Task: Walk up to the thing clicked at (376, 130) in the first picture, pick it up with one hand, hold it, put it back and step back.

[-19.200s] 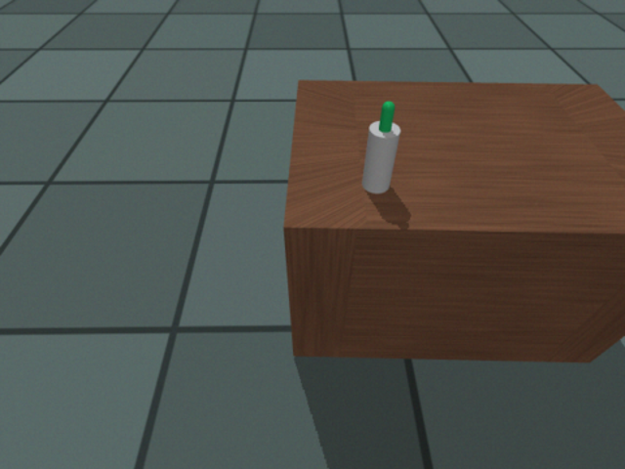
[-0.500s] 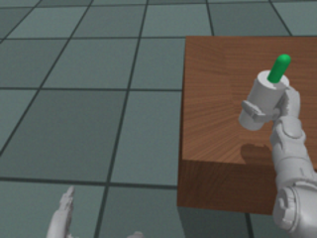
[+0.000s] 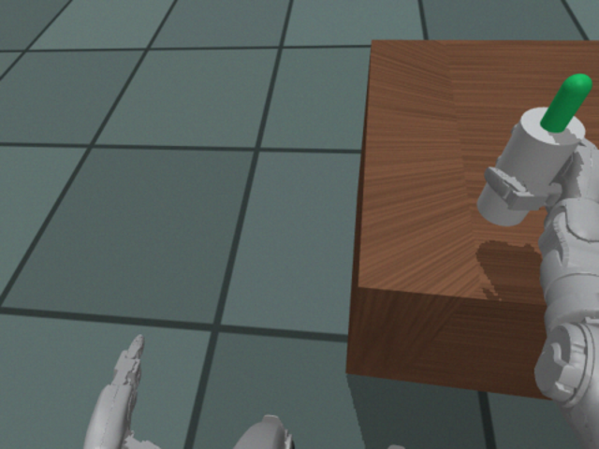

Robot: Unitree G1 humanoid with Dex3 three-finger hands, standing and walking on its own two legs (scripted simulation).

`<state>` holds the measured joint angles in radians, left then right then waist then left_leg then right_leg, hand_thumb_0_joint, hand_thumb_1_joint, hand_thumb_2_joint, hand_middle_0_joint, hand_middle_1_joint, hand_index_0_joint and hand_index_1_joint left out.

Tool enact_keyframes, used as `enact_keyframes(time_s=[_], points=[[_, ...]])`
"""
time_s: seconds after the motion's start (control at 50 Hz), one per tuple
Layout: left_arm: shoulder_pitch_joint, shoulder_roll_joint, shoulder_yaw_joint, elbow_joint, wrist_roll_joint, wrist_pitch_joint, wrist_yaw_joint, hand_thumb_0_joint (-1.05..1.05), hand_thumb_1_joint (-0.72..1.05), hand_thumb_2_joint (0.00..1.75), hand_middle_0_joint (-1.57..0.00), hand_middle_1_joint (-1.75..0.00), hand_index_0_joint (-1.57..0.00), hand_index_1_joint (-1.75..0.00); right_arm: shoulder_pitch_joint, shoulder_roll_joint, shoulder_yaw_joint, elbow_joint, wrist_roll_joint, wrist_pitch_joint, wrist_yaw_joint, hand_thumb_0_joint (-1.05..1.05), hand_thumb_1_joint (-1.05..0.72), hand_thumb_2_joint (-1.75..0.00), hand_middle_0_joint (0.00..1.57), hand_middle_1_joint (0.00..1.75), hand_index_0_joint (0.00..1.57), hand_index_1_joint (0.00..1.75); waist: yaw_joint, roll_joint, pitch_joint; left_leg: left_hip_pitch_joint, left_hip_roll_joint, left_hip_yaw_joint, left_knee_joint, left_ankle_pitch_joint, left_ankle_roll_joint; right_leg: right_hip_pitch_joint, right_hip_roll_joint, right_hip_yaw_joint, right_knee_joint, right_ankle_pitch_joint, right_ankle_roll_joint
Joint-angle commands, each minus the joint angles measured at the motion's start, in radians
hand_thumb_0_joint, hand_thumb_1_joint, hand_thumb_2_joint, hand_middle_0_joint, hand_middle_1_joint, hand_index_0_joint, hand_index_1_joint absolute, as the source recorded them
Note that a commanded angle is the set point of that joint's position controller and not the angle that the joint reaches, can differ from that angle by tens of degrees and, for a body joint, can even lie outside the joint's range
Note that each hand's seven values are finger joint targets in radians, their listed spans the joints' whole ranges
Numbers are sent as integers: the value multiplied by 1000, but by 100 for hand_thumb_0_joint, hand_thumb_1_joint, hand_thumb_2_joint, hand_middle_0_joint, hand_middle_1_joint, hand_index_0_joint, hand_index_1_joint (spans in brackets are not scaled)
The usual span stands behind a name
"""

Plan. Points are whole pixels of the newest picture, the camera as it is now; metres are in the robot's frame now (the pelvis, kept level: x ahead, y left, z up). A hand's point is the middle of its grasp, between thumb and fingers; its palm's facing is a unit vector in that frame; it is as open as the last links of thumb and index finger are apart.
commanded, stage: lower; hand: right
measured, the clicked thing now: (533, 154) +0.49 -0.22 +0.10
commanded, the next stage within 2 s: loosen in 0.74 s
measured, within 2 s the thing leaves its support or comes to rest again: rests again in 0.58 s
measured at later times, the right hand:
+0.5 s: hand (506, 192) +0.50 -0.22 +0.02, palm faces +0.24 +0.97 +0.00, open 9.3 cm
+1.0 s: hand (507, 194) +0.50 -0.23 +0.01, palm faces +0.24 +0.97 +0.00, open 9.3 cm
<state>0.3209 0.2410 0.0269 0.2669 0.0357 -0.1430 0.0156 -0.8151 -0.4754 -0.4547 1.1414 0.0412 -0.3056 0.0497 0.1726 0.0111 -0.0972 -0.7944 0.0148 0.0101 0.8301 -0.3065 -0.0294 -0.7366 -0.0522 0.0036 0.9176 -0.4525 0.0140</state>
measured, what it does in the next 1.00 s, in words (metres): stands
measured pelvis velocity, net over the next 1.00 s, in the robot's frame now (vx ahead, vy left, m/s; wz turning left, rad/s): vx -0.01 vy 0.00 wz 0.00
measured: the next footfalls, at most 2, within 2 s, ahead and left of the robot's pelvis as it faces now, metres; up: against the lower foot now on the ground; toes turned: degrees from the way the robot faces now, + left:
none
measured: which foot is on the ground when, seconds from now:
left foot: down 0.00-1.00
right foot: down 0.00-1.00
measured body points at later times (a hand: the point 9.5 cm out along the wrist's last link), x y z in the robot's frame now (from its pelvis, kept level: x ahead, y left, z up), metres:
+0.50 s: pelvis -0.02 +0.00 -0.03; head +0.10 -0.04 +0.40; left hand +0.14 +0.27 -0.03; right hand +0.48 -0.28 +0.02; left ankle +0.05 +0.14 -0.69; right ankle -0.01 -0.12 -0.69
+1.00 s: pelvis -0.01 +0.00 -0.04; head +0.12 -0.04 +0.39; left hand +0.14 +0.26 -0.03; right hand +0.48 -0.28 +0.01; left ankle +0.05 +0.14 -0.69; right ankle -0.01 -0.12 -0.69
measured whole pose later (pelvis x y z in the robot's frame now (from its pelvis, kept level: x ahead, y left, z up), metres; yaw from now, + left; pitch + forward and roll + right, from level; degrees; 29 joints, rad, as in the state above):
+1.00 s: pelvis -0.01 +0.00 -0.04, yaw +0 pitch +22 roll +3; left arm 0.38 0.25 0.02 0.02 0.07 -0.11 -0.01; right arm -0.86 -0.56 -0.53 1.21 0.00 -0.41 0.07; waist 0.25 0.01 -0.13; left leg -1.07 0.01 0.03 1.06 -0.38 -0.03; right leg -1.03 -0.06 0.04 1.17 -0.54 0.02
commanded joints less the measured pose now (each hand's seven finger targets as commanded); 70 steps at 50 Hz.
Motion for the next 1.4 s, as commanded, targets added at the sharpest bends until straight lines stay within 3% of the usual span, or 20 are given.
enact_keyframes(time_s=[0.0, 0.04, 0.08, 0.14, 0.2, 0.24, 0.44, 0.5, 0.56, 0.6, 0.66, 0.72, 0.78, 0.82, 0.86, 0.92, 1.02, 1.16, 1.22, 1.38], points=[[7, 142, 57, -197, -4, -60, 17, 0, -57, 7, -5, -4, -4, -5, -540, -291, -27, -234, 19, -121, 18, 0, -28, -129, 126, 140, 131, 140, -1, -148, -503, 265, -26, 9, -32, 273, 34, 185, 34, 1, -89, 351, -7], [56, 135, 60, -161, 0, -53, 12, 0, -57, 7, -6, -4, -4, -5, -519, -289, -40, -178, 21, -124, 24, 0, -28, -128, 125, 138, 129, 139, 16, -129, -453, 223, -29, 6, -20, 273, 34, 135, 37, 3, -68, 351, -10], [-16, 151, 60, -269, 7, -63, 13, 0, -57, 6, -6, -4, -5, -5, -602, -329, -51, -266, 15, -146, 27, 0, -29, -129, 126, 139, 130, 139, 23, -152, -571, 261, -24, -1, 1, 316, 33, 165, 35, 0, -44, 383, -8], [64, 161, 79, -233, 12, -52, 10, 0, -57, 7, -6, -4, -5, -5, -561, -337, -61, -224, 10, -151, 32, 0, -30, -128, 125, 138, 129, 138, 29, -187, -529, 186, -29, 7, 30, 296, 38, 156, 32, 7, -24, 413, -1], [5, 188, 93, -332, 17, -58, 11, 0, -57, 7, -6, -4, -4, -5, -608, -378, -91, -286, 6, -170, 24, 0, -30, -128, 125, 138, 129, 138, 29, -216, -631, 187, -30, 11, 53, 298, 40, 189, 26, 16, -4, 443, 5], [84, 161, 89, -249, 18, -46, 9, 0, -57, 7, -6, -5, -5, -6, -599, -362, -74, -257, 2, -170, 23, 0, -30, -130, 127, 140, 131, 140, 34, -225, -564, 166, -30, 7, 60, 281, 40, 134, 32, 8, 10, 390, -1], [17, 172, 77, -362, 26, -51, 10, 0, -56, 6, -6, -5, -5, -5, -623, -382, -75, -252, -19, -190, 4, 0, -27, -131, 127, 141, 131, 141, 45, -260, -618, 107, -39, 23, 91, 196, 41, 116, 22, 25, 30, 318, 4], [77, 166, 85, -300, 29, -40, 6, 0, -56, 6, -6, -5, -5, -5, -598, -359, -78, -204, -12, -189, 2, 0, -28, -131, 128, 141, 131, 141, 59, -243, -533, 54, -44, 28, 94, 169, 41, 68, 21, 30, 37, 291, 3], [25, 198, 101, -402, 34, -47, 10, 0, -56, 6, -6, -5, -5, -5, -634, -420, -107, -267, -24, -206, -3, 0, -27, -135, 130, 146, 135, 146, 45, -262, -662, 99, -41, 26, 119, 205, 43, 108, 20, 28, 57, 338, 5], [110, 186, 108, -326, 32, -34, 7, 0, -57, 7, -5, -4, -5, -5, -539, -376, -93, -174, -21, -195, 1, 0, -28, -133, 129, 144, 133, 144, 59, -254, -545, 72, -42, 27, 119, 196, 44, 49, 23, 26, 58, 326, 5], [26, 192, 104, -428, 31, -43, 9, 0, -57, 7, -5, -4, -4, -5, -631, -392, -93, -267, -20, -210, 3, 0, -30, -134, 131, 144, 135, 144, 67, -245, -655, 123, -38, 23, 126, 219, 42, 59, 23, 24, 72, 313, -1], [115, 172, 105, -340, 24, -34, 7, 0, -57, 7, -5, -4, -4, -5, -495, -344, -84, -109, -19, -191, 10, 0, -31, -132, 129, 143, 133, 143, 82, -220, -498, 56, -39, 24, 117, 183, 40, -4, 23, 22, 77, 265, -4], [19, 165, 79, -424, 30, -44, 6, 0, -56, 6, -5, -4, -4, -5, -608, -372, -85, -224, -26, -207, 12, 0, -30, -132, 129, 143, 133, 143, 68, -255, -610, 45, -39, 25, 140, 192, 42, 58, 17, 30, 86, 303, 1], [111, 160, 83, -367, 33, -30, -2, 0, -57, 6, -6, -4, -4, -5, -500, -338, -85, -119, -26, -198, 18, 0, -33, -133, 130, 144, 134, 144, 69, -240, -526, 28, -39, 24, 155, 186, 46, -16, 22, 29, 91, 298, 2], [81, 182, 100, -430, 33, -31, 2, 0, -53, 4, -6, -5, -6, -4, -567, -389, -105, -201, -34, -203, 19, 0, -18, -117, 126, 131, 129, 131, 78, -240, -614, 84, -36, 19, 151, 229, 42, 18, 25, 22, 102, 315, -1], [117, 178, 104, -404, 27, -19, -3, 0, -53, 4, -6, -5, -6, -5, -494, -338, -84, -146, -25, -182, 27, 0, -7, -93, 121, 110, 122, 110, 75, -233, -543, 58, -36, 25, 151, 203, 44, -18, 25, 25, 95, 291, -1], [87, 172, 103, -431, 25, -12, -3, 0, -54, 5, -6, -5, -6, -5, -538, -336, -76, -193, -28, -177, 25, 0, 16, -59, 113, 88, 114, 88, 79, -236, -581, 58, -37, 22, 149, 197, 42, 0, 23, 25, 98, 281, -4], [118, 169, 100, -419, 24, -4, -5, 0, -56, 6, -6, -5, -5, -5, -500, -325, -78, -150, -29, -169, 26, 0, 34, -37, 81, 60, 82, 60, 85, -236, -552, 40, -39, 28, 155, 203, 44, 12, 22, 28, 99, 311, -1], [95, 168, 97, -426, 22, 2, -8, 0, -56, 6, -6, -5, -5, -5, -488, -342, -90, -156, -30, -163, 26, 0, 35, -32, 71, 52, 71, 52, 64, -227, -537, 51, -37, 26, 154, 200, 44, -14, 23, 25, 96, 303, -2], [126, 165, 100, -429, 22, 15, -10, 0, -56, 6, -6, -5, -5, -5, -466, -300, -69, -125, -26, -160, 30, 0, 29, -28, 50, 39, 50, 39, 81, -195, -506, 15, -40, 32, 151, 148, 43, -28, 20, 35, 88, 252, -5]])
